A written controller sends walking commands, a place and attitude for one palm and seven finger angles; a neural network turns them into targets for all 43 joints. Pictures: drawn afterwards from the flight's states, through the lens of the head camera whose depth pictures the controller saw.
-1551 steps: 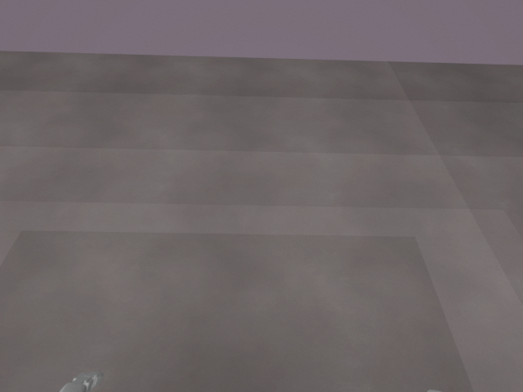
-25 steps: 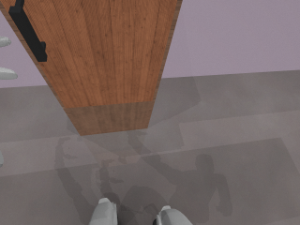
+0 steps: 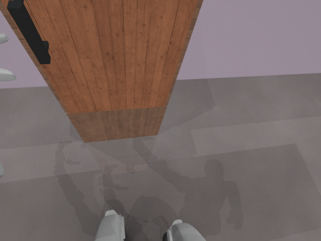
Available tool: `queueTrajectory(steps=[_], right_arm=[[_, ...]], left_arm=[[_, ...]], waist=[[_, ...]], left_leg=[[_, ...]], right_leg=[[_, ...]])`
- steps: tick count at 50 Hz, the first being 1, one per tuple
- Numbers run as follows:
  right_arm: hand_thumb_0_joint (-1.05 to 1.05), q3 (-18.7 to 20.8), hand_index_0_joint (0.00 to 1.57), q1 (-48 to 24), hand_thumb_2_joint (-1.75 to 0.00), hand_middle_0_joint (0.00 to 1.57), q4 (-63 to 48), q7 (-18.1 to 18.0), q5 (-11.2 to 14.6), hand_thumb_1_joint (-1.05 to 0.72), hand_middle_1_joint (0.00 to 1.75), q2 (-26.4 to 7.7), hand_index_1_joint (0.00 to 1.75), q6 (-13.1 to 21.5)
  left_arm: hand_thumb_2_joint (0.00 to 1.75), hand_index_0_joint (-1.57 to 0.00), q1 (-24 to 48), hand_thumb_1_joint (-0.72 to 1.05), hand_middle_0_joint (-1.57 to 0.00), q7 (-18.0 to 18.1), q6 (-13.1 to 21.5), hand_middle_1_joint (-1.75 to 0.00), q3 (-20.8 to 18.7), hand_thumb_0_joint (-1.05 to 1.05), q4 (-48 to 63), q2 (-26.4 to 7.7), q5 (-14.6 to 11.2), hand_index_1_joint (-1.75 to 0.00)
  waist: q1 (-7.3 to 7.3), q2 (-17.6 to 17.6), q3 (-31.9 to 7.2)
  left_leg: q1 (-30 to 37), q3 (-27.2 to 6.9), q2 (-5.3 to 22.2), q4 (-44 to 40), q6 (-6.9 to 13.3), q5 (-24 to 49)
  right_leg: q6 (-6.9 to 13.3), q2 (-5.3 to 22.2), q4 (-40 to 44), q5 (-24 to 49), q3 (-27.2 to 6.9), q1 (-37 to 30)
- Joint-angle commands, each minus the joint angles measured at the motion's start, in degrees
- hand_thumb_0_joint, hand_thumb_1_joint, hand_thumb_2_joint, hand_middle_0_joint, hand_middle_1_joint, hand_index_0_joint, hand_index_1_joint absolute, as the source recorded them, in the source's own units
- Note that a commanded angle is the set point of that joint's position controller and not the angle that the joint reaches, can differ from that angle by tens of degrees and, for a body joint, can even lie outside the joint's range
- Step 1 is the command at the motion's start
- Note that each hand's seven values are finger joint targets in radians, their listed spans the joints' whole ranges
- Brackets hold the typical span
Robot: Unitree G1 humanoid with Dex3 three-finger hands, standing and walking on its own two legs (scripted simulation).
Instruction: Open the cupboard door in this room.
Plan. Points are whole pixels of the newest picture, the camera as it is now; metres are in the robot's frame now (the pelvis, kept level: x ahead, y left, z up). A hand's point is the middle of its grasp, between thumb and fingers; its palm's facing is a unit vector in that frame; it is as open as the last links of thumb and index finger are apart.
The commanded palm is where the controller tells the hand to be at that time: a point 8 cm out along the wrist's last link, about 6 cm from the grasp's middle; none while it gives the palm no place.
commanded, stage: move the hooked fingers beside the handle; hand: left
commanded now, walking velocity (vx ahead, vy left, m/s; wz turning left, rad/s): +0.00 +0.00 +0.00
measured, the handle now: (33, 29) +0.56 +0.25 +0.12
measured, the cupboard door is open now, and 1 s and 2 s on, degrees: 0 0 0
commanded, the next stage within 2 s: slide the fingers in behind the handle in 0.32 s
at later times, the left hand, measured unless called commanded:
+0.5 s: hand out of the picture +0.48 +0.31 +0.12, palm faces +0.11 -0.99 +0.00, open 14.0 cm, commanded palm +0.47 +0.34 +0.11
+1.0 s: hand (14, 48) +0.50 +0.27 +0.12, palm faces +0.10 -0.99 +0.00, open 14.0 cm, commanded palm +0.48 +0.31 +0.11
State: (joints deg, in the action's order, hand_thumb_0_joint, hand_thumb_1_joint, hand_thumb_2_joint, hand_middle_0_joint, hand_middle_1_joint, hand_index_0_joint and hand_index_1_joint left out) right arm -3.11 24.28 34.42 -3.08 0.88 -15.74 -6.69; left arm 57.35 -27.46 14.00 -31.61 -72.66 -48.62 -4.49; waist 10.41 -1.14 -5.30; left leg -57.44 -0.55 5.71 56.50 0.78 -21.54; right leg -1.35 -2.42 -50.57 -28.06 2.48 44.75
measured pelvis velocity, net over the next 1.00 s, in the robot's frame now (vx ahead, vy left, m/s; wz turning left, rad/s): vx -0.01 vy -0.01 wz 0.00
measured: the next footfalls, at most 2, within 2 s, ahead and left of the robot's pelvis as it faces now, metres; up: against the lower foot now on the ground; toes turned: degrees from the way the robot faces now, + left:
none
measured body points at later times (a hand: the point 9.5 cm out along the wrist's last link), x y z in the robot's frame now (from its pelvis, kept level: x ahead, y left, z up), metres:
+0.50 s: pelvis -0.01 -0.01 +0.00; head +0.12 +0.03 +0.43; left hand +0.47 +0.36 +0.13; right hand -0.01 -0.28 -0.10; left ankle +0.04 +0.11 -0.68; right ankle -0.05 -0.15 -0.68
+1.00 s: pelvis -0.01 -0.01 +0.00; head +0.12 +0.02 +0.43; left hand +0.49 +0.33 +0.12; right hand -0.03 -0.28 -0.10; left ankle +0.04 +0.11 -0.68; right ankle -0.05 -0.15 -0.68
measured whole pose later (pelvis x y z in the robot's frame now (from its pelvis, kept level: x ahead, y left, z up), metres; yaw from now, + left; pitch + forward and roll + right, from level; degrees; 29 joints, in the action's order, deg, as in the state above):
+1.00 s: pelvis -0.01 -0.01 +0.00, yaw +0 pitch +21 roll -5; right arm -2.8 24.8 35.3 -2.6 0.8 -15.5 -5.4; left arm 57.0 -22.1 15.1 -29.6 -72.3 -44.2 -4.5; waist 11.0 -1.8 -5.4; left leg -56.7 -0.6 6.1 56.4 0.1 -20.9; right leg -0.7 -2.8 -52.0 -28.1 2.3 44.9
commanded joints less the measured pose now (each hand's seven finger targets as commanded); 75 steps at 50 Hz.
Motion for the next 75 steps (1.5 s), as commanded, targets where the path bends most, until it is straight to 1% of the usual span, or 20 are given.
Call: queueTrajectory(steps=[1, 3, 7, 9, 13, 15, 18, 22, 24, 27, 29, 35, 38, 42, 45, 51, 56, 59, 63, 75], right_arm=[[0.0, 4.6, 0.2, 10.5, -0.9, 0.2, -2.4, -1.0, -0.3, -0.9, 0.3, -12.4, 0.3, 0.6], [0.0, 4.5, 0.2, 10.4, -0.9, 0.2, -2.3, -1.1, -0.4, -0.9, 0.3, -12.4, 0.3, 0.6], [0.0, 4.6, 0.2, 10.2, -0.9, 0.2, -2.5, -0.9, -0.6, -0.9, 0.3, -12.4, 0.3, 0.7], [0.0, 4.7, 0.2, 10.1, -0.9, 0.2, -3.0, -0.6, -0.6, -0.9, 0.3, -12.3, 0.3, 0.7], [0.0, 4.5, 0.2, 9.1, -0.9, 0.2, -3.4, -0.7, 0.0, -0.9, 0.3, -12.3, 0.3, 0.4], [0.0, 4.6, 0.2, 9.1, -0.9, 0.2, -3.3, -0.9, -0.1, -0.9, 0.3, -12.5, 0.3, 0.6], [0.0, 4.5, 0.2, 8.7, -0.9, 0.2, -3.2, -1.1, 0.2, -0.9, 0.3, -12.5, 0.3, 0.7], [0.0, 4.3, 0.2, 8.7, -0.9, 0.2, -2.6, -1.5, 0.3, -0.9, 0.3, -12.4, 0.3, 0.9], [0.0, 4.4, 0.2, 9.0, -0.9, 0.2, -2.3, -1.5, 0.0, -0.9, 0.3, -12.2, 0.3, 1.2], [0.0, 4.4, 0.2, 8.6, -0.9, 0.2, -2.0, -1.5, 0.2, -0.9, 0.3, -12.1, 0.3, 1.4], [0.0, 4.1, 0.2, 9.0, -0.9, 0.2, -2.1, -1.7, 0.1, -0.9, 0.3, -12.4, 0.3, 1.7], [0.0, 4.5, 0.2, 9.4, -0.9, 0.2, -1.8, -1.1, -0.4, -0.9, 0.3, -11.9, 0.3, 2.1], [0.0, 4.3, 0.2, 9.2, -0.9, 0.2, -1.9, -1.0, -0.1, -0.9, 0.3, -11.9, 0.3, 2.0], [0.0, 4.3, 0.2, 9.5, -0.9, 0.2, -2.0, -1.0, -0.2, -0.9, 0.3, -11.8, 0.3, 2.1], [0.0, 4.5, 0.2, 9.8, -0.9, 0.2, -1.9, -0.8, -0.3, -0.9, 0.3, -11.5, 0.3, 2.1], [0.0, 5.0, 0.2, 10.4, -0.9, 0.2, -1.7, -0.4, -0.4, -0.9, 0.3, -11.4, 0.3, 1.7], [0.0, 5.5, 0.2, 10.0, -0.9, 0.2, -1.2, 0.1, -0.6, -0.9, 0.3, -11.0, 0.3, 1.7], [0.0, 5.4, 0.2, 9.8, -0.9, 0.2, -1.2, 0.2, -0.6, -0.9, 0.3, -11.1, 0.3, 1.8], [0.0, 5.6, 0.2, 9.1, -0.9, 0.2, -1.3, 0.5, -0.7, -0.9, 0.3, -10.7, 0.3, 2.0], [0.0, 5.6, 0.2, 8.3, -0.9, 0.2, -1.1, 0.6, -0.6, -0.9, 0.3, -10.6, 0.3, 2.4]], left_arm=[[0.3, -0.3, 22.3, -0.5, -0.3, 0.5, 2.5, -1.2, -0.3, 0.0, 11.8, -15.9, -1.8, -1.2], [0.3, -0.3, 24.1, -0.5, -0.3, 1.2, 2.9, -1.2, -0.1, 0.0, 12.4, -16.3, -1.4, -1.2], [0.3, -0.3, 22.8, -0.5, -0.3, 2.0, 4.5, -1.2, -2.9, 0.0, 14.2, -19.1, -1.3, -1.2], [0.3, -0.3, 21.3, -0.5, -0.3, 1.9, 4.6, -1.2, -2.8, 0.0, 14.2, -18.1, -1.6, -1.2], [0.3, -0.3, 20.7, -0.5, -0.3, 1.4, 3.7, -1.2, -1.6, 0.0, 11.5, -17.5, -1.5, -1.2], [0.3, -0.3, 21.2, -0.5, -0.3, 1.3, 4.4, -1.2, -3.0, 0.0, 13.0, -19.2, -1.7, -1.2], [0.3, -0.3, 20.6, -0.5, -0.3, 0.6, 4.3, -1.2, -2.4, 0.0, 10.7, -18.7, -2.1, -1.2], [0.3, -0.3, 22.7, -0.5, -0.3, 0.1, 4.4, -1.2, 1.0, 0.0, 10.3, -15.1, -2.5, -1.2], [0.3, -0.3, 23.9, -0.5, -0.3, 0.1, 5.0, -1.2, 1.5, 0.0, 12.7, -13.7, -3.0, -1.2], [0.3, -0.3, 24.5, -0.5, -0.3, 0.5, 4.2, -1.2, 3.2, 0.0, 11.1, -11.7, -3.2, -1.2], [0.3, -0.3, 24.7, -0.5, -0.3, 1.3, 3.9, -1.2, 1.0, 0.0, 10.7, -14.5, -3.0, -1.2], [0.3, -0.3, 25.8, -0.5, -0.3, 4.5, 5.0, -1.2, 0.5, 0.0, 14.5, -14.4, -1.6, -1.2], [0.3, -0.3, 24.6, -0.5, -0.3, 5.3, 4.1, -1.2, 0.1, 0.0, 10.9, -15.0, -1.3, -1.2], [0.3, -0.3, 25.2, -0.5, -0.3, 5.9, 4.4, -1.2, -0.6, 0.0, 12.0, -16.8, -0.4, -1.2], [0.3, -0.3, 24.7, -0.5, -0.3, 5.7, 5.0, -1.2, 0.7, 0.0, 12.9, -14.1, -0.7, -1.2], [0.3, -0.3, 21.0, -0.5, -0.3, 5.2, 4.2, -1.2, 0.7, 0.0, 13.6, -11.5, -1.9, -1.2], [0.3, -0.3, 21.3, -0.5, -0.3, 6.7, 4.9, -1.2, 2.3, 0.0, 16.5, -7.3, -2.6, -1.2], [0.3, -0.3, 21.2, -0.5, -0.3, 7.8, 5.0, -1.2, 1.8, 0.0, 16.1, -7.3, -2.6, -1.2], [0.3, -0.3, 21.6, -0.5, -0.3, 9.2, 5.8, -1.2, 2.9, 0.0, 17.5, -5.8, -1.8, -1.2], [0.3, -0.3, 23.6, -0.5, -0.3, 11.1, 6.1, -1.2, 5.0, 0.0, 15.5, -2.3, -1.8, -1.2]], waist=[[-0.12, -13.7, -26.2], [0.46, -13.4, -25.1], [-0.98, -14.8, -28.6], [-1.12, -14.3, -29.1], [-0.62, -11.8, -24.9], [-0.95, -12.9, -26.9], [-0.5, -11.2, -24.4], [0.83, -11.6, -22.9], [0.5, -14.2, -25.1], [1.12, -11.7, -23.6], [0.47, -11.7, -23.9], [-0.08, -14.0, -27.8], [0.28, -10.3, -24.2], [0.08, -11.0, -25.7], [0.22, -12.6, -27.0], [-0.8, -11.3, -27.4], [-0.38, -10.6, -26.3], [-0.37, -8.9, -24.8], [-0.56, -11.9, -25.7], [0.5, -8.9, -25.0]], left_leg=[[39.7, -3.9, -2.0, -3.7, 1.1, 25.5], [39.1, -4.0, -1.8, -3.9, 1.1, 24.2], [40.4, -4.0, -1.9, -3.5, 0.8, 27.7], [40.6, -3.7, -2.2, -3.2, 1.0, 28.4], [36.5, -3.1, -2.4, -4.0, 1.2, 23.1], [37.9, -3.1, -2.3, -3.7, 1.2, 23.7], [35.2, -2.8, -2.5, -3.7, 1.4, 21.6], [35.8, -3.2, -2.2, -4.0, 1.4, 19.4], [38.5, -3.7, -2.2, -4.0, 1.2, 20.6], [36.2, -3.6, -2.2, -4.1, 1.4, 17.4], [35.0, -3.5, -2.4, -4.0, 1.6, 17.3], [37.7, -3.7, -2.1, -3.8, 1.1, 19.7], [33.1, -3.1, -2.3, -4.0, 1.5, 16.7], [32.7, -2.5, -2.3, -3.7, 1.6, 17.9], [35.0, -2.7, -2.3, -3.4, 1.3, 20.3], [36.1, -2.5, -2.5, -3.9, 1.3, 22.8], [37.5, -2.6, -2.5, -4.2, 1.3, 23.7], [35.7, -2.4, -2.8, -4.4, 1.6, 22.0], [37.9, -2.5, -2.7, -4.5, 1.1, 22.6], [36.1, -2.5, -2.8, -4.4, 1.3, 20.3]], right_leg=[[2.1, -3.0, 5.9, 19.3, 1.4, 6.3], [2.0, -3.0, 6.0, 18.4, 1.3, 6.6], [2.3, -3.0, 5.0, 21.3, 1.1, 4.0], [2.3, -3.2, 5.0, 22.3, 1.0, 3.5], [1.9, -3.1, 5.7, 19.9, 0.9, 3.2], [2.0, -3.0, 5.6, 20.2, 0.7, 3.1], [1.9, -3.0, 6.0, 19.5, 0.6, 2.9], [1.8, -2.9, 6.4, 16.6, 0.7, 5.9], [2.3, -2.9, 6.0, 16.6, 0.8, 6.4], [1.9, -2.7, 6.4, 14.6, 0.8, 6.9], [2.1, -2.6, 6.2, 14.9, 0.4, 5.8], [2.1, -2.6, 5.5, 16.2, 0.5, 5.1], [1.6, -2.6, 6.1, 15.3, 0.2, 3.8], [1.5, -2.6, 5.8, 17.4, -0.2, 2.1], [1.7, -2.7, 5.3, 18.9, 0.0, 2.9], [1.7, -2.8, 5.5, 21.5, 0.4, 1.2], [1.8, -2.9, 5.9, 22.2, 0.6, 1.4], [1.9, -2.8, 6.1, 21.9, 0.4, 0.6], [2.0, -2.7, 5.8, 21.4, 0.4, 1.5], [1.8, -2.4, 5.8, 20.5, 0.0, 1.6]])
